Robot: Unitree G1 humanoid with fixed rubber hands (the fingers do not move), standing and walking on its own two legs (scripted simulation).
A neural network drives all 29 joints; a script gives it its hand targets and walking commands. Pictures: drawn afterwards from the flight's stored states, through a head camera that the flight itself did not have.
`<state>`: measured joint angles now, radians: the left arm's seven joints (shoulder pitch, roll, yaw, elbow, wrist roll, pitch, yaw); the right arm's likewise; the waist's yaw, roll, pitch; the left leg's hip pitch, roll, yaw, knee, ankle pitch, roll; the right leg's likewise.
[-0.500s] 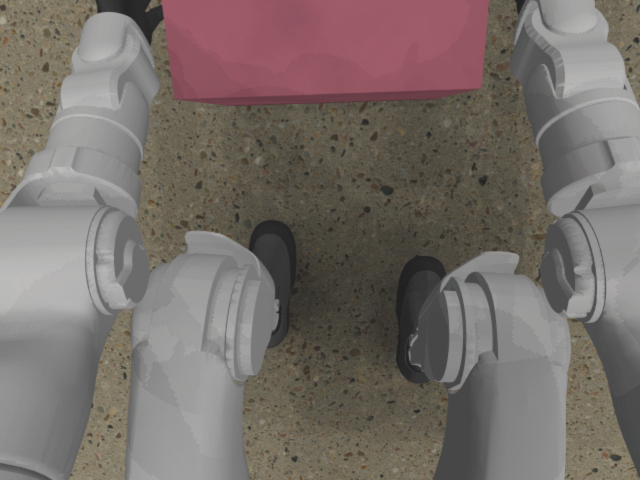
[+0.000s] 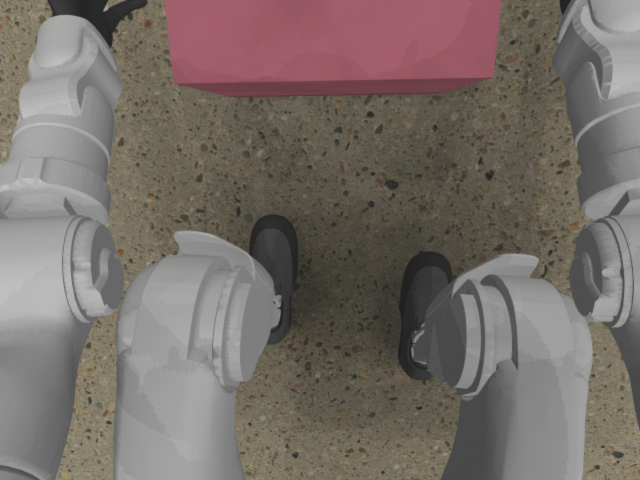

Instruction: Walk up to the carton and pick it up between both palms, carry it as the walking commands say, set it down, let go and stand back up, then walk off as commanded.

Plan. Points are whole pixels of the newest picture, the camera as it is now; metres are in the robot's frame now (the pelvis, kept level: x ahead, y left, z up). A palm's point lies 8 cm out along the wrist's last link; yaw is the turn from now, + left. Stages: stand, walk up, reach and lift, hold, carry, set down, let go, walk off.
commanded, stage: set down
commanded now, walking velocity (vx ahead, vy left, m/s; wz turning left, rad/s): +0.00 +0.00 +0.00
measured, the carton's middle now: (332, 7) +0.54 +0.06 -0.26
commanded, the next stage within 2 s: let go in 1.44 s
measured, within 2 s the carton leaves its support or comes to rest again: neither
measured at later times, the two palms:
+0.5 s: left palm out of the picture +0.51 +0.29 -0.05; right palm out of the picture +0.58 -0.16 -0.05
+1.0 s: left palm out of the picture +0.50 +0.31 +0.11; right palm out of the picture +0.58 -0.18 +0.10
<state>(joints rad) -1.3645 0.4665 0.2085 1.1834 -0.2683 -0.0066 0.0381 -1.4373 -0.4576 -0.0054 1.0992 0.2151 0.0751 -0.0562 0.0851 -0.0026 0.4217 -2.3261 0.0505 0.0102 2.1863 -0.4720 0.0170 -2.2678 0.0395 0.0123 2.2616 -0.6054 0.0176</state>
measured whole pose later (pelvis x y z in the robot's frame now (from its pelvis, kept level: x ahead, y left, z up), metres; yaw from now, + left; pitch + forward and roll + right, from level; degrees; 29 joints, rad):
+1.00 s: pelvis +0.03 +0.00 +0.20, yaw +0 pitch +47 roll -1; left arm -1.02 0.40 0.36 0.75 -0.12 0.21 -0.08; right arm -1.14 -0.41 -0.21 0.83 0.07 0.24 0.05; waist 0.08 -0.03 -0.06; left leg -1.93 0.00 -0.01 1.51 -0.40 0.00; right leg -1.88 0.03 0.01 1.56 -0.51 0.01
